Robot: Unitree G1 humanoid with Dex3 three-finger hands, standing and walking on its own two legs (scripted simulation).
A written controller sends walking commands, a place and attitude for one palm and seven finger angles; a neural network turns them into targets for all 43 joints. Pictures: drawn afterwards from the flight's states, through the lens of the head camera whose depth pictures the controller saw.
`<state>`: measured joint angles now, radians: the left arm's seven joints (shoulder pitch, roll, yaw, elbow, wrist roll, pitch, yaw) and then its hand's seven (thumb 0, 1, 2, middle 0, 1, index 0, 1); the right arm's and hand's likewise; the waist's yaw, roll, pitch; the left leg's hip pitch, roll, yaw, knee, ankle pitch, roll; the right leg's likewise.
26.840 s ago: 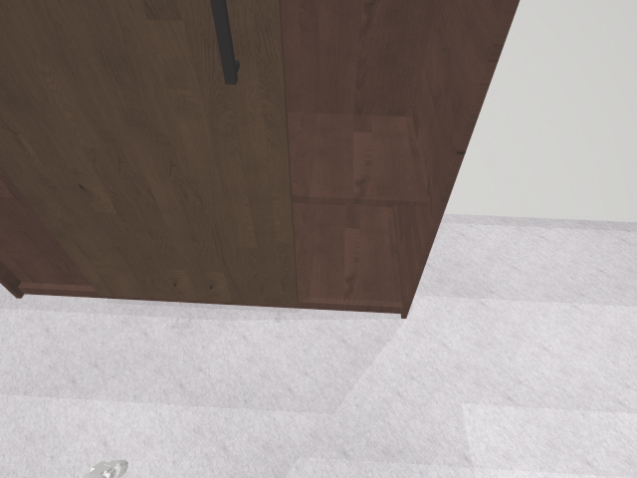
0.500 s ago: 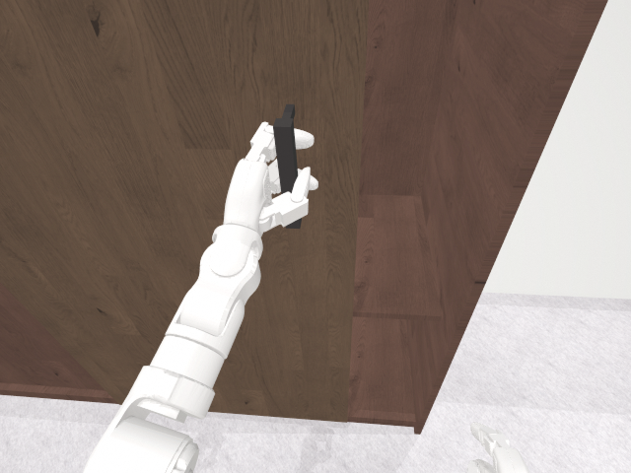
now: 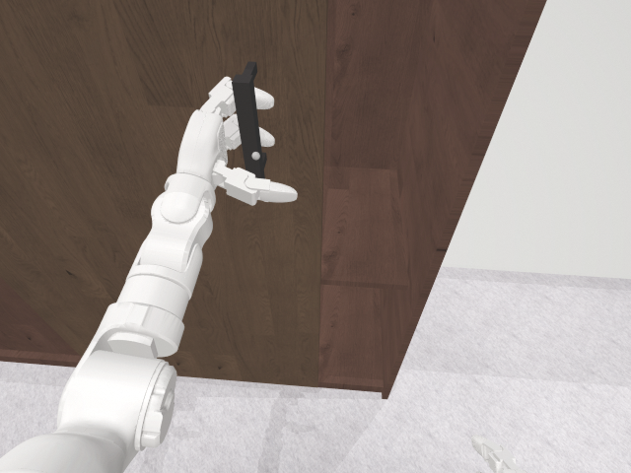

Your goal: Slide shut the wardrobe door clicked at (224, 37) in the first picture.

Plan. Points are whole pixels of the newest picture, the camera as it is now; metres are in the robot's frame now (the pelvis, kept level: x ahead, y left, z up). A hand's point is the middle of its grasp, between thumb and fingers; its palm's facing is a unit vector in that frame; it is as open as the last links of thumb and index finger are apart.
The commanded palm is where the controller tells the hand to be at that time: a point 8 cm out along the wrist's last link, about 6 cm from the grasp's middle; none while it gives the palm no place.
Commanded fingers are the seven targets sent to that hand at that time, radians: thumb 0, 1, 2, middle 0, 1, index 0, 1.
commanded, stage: loosen the grip on the handle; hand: left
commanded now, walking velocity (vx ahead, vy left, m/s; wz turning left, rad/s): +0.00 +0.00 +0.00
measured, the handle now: (253, 128) +0.48 +0.10 +0.21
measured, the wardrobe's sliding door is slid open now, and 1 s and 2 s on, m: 0.20 0.20 0.20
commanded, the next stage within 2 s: slip the hand off the handle in 0.22 s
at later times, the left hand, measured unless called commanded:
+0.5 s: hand (255, 156) +0.43 +0.09 +0.20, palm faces -0.17 -0.98 -0.13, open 14.7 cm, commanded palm +0.42 +0.17 +0.20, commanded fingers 0.00 -0.55 0.20 -0.25 -1.15 -0.25 -1.15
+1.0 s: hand (244, 153) +0.43 +0.10 +0.21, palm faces -0.24 -0.97 -0.10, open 14.7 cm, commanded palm +0.42 +0.21 +0.20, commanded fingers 0.00 -0.55 0.20 -0.25 -1.15 -0.25 -1.15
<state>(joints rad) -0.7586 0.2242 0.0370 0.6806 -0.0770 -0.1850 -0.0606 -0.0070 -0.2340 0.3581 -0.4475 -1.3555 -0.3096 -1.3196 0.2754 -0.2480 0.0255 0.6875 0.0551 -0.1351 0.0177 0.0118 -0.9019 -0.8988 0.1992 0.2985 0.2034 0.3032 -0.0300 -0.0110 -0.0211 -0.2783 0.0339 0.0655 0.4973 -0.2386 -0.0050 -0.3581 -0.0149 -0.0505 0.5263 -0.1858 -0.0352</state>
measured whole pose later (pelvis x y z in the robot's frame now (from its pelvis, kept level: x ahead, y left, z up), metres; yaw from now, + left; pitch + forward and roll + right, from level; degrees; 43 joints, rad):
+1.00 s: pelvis +0.03 +0.04 +0.00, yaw -7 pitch +3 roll +0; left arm -0.53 0.25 0.08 0.33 -0.15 -0.10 -0.11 -0.01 -0.56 0.20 -0.60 -1.15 -0.25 -1.15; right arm 0.27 -0.21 0.07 0.65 0.05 -0.11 -0.07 0.01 -0.90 -0.90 0.20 0.30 0.20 0.30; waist -0.03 0.00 -0.05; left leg -0.26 -0.02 0.04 0.51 -0.30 0.04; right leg -0.35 0.02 0.07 0.48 -0.17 0.01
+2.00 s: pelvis +0.05 +0.01 +0.00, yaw -2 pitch -1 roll -1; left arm -0.01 0.29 0.19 -0.19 -0.30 0.12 -0.25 -0.01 -0.56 0.20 -0.26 -1.15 -0.26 -1.15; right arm 0.19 -0.25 0.08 0.65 0.07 -0.24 -0.07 0.02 -0.90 -0.90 0.20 0.30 0.20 0.30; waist 0.08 0.06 -0.06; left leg -0.18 -0.02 -0.06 0.53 -0.34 0.01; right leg -0.24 0.02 -0.03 0.50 -0.25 -0.02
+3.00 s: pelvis +0.05 +0.03 +0.01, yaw -4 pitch -4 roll -1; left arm 0.41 0.36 0.30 -0.33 -0.07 -0.16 0.07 0.00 0.40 0.66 -0.23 -0.59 -0.23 -0.59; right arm 0.22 -0.23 0.01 0.67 0.00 -0.14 -0.05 0.02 -0.90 -0.90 0.20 0.30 0.20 0.30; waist 0.06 0.05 -0.01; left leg -0.09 -0.03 -0.02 0.47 -0.31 0.03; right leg -0.16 0.01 0.00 0.43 -0.21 0.00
